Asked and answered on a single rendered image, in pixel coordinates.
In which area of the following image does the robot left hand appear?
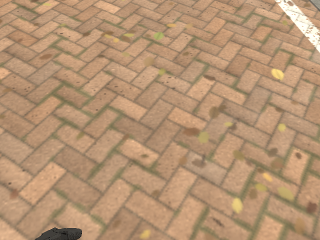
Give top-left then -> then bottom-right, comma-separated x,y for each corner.
35,227 -> 82,240

